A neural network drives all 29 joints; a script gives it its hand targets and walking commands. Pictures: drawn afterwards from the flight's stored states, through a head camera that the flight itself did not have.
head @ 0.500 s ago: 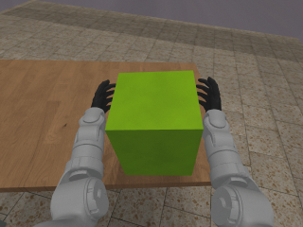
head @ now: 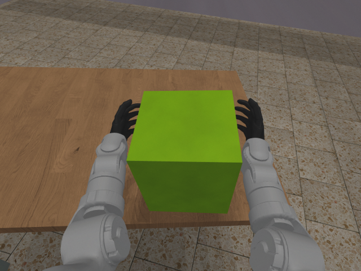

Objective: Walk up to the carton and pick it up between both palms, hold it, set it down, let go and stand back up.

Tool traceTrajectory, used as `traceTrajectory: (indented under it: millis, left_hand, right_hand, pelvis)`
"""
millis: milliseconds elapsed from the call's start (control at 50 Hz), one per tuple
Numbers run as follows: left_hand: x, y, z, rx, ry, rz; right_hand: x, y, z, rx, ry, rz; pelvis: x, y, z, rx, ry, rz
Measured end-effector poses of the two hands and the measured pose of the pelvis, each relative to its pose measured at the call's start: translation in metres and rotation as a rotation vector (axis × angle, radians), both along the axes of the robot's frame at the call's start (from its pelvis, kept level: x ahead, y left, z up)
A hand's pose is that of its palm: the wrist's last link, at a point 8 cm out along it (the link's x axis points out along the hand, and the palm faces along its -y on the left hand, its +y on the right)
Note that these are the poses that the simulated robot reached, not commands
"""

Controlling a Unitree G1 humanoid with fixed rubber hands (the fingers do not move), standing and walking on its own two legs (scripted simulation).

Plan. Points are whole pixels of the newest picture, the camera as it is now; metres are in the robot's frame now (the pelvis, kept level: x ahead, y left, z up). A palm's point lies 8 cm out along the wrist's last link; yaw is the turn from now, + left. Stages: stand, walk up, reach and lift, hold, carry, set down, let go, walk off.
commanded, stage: set down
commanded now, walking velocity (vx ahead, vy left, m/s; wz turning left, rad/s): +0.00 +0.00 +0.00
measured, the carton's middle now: (187, 155) +0.40 -0.02 +0.03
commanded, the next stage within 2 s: none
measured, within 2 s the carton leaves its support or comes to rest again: rests again in 1.28 s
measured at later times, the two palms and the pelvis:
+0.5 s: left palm (123, 138) +0.42 +0.13 +0.08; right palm (252, 144) +0.38 -0.17 +0.09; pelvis +0.00 +0.00 +0.00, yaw +0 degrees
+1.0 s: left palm (124, 138) +0.43 +0.13 +0.08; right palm (253, 145) +0.38 -0.17 +0.09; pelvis +0.00 +0.00 +0.00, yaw +0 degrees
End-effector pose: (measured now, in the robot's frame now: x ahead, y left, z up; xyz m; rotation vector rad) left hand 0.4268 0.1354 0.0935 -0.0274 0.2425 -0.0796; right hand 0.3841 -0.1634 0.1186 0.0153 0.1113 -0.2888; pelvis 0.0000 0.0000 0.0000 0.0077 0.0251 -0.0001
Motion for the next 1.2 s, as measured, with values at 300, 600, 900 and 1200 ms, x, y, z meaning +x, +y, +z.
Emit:
traceTrajectory:
  millis: [300, 600, 900, 1200]
  left_hand:
    - [0.002, -0.003, -0.010, 0.006, 0.010, -0.003]
    - [-0.003, -0.002, -0.016, 0.000, 0.002, -0.004]
    - [-0.002, -0.004, -0.017, -0.010, 0.002, -0.004]
    - [-0.001, -0.008, -0.020, -0.026, 0.004, -0.008]
  right_hand:
    - [-0.001, -0.004, -0.018, -0.007, 0.011, -0.007]
    - [-0.006, -0.002, -0.022, -0.012, 0.005, -0.005]
    - [-0.007, -0.004, -0.024, -0.005, 0.009, -0.012]
    - [-0.007, -0.008, -0.029, -0.002, 0.018, -0.019]
  pelvis:
    - [0.004, 0.000, 0.000, 0.000, 0.006, 0.000]
    - [0.003, -0.001, 0.000, 0.001, 0.005, 0.000]
    - [0.004, -0.001, 0.000, 0.001, 0.005, 0.000]
    - [0.004, -0.002, 0.000, 0.003, 0.005, 0.000]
